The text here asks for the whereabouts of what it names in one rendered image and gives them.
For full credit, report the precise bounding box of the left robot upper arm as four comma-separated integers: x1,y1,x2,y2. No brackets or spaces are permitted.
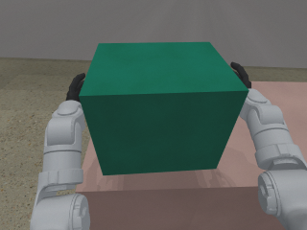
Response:
31,193,90,230

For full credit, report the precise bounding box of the robot right hand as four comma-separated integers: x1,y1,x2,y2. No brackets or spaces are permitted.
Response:
230,61,251,89

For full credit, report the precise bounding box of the robot left hand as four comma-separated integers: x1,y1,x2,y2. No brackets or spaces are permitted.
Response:
66,73,85,103

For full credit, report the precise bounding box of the robot left forearm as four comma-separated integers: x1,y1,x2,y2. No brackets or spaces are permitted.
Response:
30,100,85,230

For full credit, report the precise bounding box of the right robot upper arm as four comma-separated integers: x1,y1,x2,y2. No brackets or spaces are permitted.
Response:
257,169,307,230

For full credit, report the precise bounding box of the pedestal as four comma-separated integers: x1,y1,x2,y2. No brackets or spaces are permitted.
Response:
75,81,307,230

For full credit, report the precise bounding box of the carton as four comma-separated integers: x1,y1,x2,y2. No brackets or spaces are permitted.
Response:
79,41,249,175

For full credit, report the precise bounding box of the robot right forearm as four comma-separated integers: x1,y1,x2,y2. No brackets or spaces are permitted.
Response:
239,88,307,171

